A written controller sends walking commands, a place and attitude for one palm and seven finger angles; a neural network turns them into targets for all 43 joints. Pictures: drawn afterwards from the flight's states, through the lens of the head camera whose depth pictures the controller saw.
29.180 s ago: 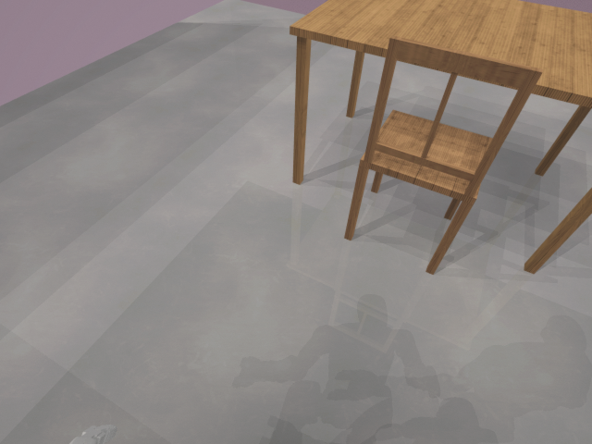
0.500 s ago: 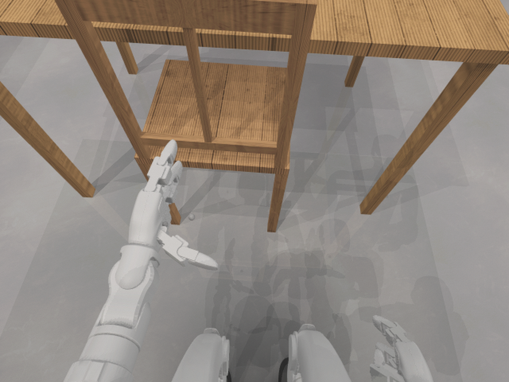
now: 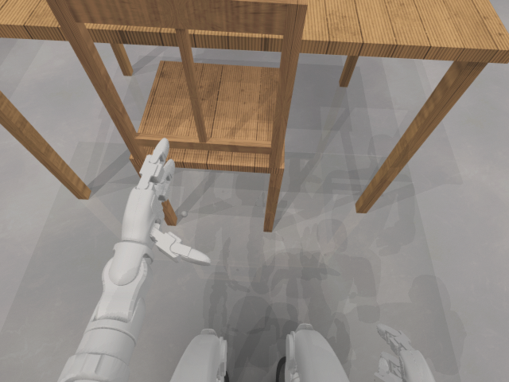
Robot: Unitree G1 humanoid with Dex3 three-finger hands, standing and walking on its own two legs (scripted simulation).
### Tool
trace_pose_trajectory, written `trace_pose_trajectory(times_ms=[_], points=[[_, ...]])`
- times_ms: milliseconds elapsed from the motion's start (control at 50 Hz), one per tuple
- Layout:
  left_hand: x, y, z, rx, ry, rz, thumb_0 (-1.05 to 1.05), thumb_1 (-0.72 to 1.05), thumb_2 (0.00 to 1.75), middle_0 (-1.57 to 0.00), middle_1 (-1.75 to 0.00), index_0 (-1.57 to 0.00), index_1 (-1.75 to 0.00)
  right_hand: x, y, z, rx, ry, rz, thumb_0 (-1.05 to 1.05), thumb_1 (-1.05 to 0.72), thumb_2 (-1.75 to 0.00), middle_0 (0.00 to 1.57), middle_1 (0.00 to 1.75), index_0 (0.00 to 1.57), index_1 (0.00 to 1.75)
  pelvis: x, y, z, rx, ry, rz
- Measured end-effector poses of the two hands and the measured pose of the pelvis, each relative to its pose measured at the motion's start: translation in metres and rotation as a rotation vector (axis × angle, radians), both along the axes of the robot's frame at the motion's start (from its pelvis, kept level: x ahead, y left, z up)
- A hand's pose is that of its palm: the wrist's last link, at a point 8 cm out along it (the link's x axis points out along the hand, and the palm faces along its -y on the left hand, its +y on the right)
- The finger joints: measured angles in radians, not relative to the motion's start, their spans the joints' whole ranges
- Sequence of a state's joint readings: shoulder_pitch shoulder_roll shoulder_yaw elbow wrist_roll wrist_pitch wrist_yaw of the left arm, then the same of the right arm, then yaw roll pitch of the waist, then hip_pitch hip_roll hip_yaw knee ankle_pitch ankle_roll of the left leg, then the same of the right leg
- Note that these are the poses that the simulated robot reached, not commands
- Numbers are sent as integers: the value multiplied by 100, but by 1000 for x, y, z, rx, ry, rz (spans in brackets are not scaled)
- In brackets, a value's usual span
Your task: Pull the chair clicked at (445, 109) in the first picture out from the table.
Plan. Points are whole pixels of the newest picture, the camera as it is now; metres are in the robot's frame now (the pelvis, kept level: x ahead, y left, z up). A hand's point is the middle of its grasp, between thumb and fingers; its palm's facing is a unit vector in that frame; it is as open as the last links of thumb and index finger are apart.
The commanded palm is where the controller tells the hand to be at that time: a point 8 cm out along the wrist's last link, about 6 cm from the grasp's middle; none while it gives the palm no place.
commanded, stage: aim the fingers beside a spindle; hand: left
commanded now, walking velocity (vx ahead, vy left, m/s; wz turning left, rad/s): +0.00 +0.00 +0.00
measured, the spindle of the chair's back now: (194, 94) +0.62 +0.13 +0.01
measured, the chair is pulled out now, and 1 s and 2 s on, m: -0.12 -0.12 -0.12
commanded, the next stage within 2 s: push the fingers through the gap in 0.34 s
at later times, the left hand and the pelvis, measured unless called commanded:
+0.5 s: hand (179, 210) +0.37 +0.12 +0.02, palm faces -0.09 -1.00 -0.03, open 16.9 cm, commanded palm +0.36 +0.17 +0.02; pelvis +0.00 +0.00 +0.00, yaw +0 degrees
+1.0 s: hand (184, 178) +0.43 +0.12 +0.02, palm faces -0.07 -1.00 -0.03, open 16.9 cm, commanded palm +0.41 +0.17 +0.02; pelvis +0.00 +0.01 +0.00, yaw -1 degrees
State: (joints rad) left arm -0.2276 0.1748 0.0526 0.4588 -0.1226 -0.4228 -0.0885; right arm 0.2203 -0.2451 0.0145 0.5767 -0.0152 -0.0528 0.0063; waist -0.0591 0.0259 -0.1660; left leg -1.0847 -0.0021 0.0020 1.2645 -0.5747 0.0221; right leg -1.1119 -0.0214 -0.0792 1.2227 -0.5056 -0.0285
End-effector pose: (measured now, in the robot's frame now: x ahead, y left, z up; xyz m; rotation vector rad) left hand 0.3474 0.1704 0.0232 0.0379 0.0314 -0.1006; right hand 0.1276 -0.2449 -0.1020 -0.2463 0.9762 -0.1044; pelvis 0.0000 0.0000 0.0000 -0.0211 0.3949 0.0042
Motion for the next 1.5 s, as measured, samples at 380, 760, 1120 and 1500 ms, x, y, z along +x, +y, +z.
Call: trace_pose_trajectory(times_ms=[380,760,1120,1500], points=[[4,0,0,-5,-10,-1,-1,-50,30,-7,-8,-7,-8,6,6,-1,6,-9,11,1,-91,-90,21,30,20,30,0,3,-1,-2,5,0],[34,1,0,-7,-18,-5,-1,-50,30,-6,-8,-6,-8,-6,5,-6,-16,32,-7,1,-91,-90,21,30,20,30,-1,7,-4,-10,22,3],[70,9,-2,-9,-11,25,-1,-49,30,-6,-8,-6,-8,-49,1,-10,-16,160,-68,1,-91,-90,21,30,20,30,2,8,-3,-12,47,-12],[104,-8,0,-4,-22,36,-1,-50,30,-7,-8,-7,-8,-70,2,-16,-7,218,-95,1,-91,-90,21,30,20,30,0,9,-7,-10,71,-21]])
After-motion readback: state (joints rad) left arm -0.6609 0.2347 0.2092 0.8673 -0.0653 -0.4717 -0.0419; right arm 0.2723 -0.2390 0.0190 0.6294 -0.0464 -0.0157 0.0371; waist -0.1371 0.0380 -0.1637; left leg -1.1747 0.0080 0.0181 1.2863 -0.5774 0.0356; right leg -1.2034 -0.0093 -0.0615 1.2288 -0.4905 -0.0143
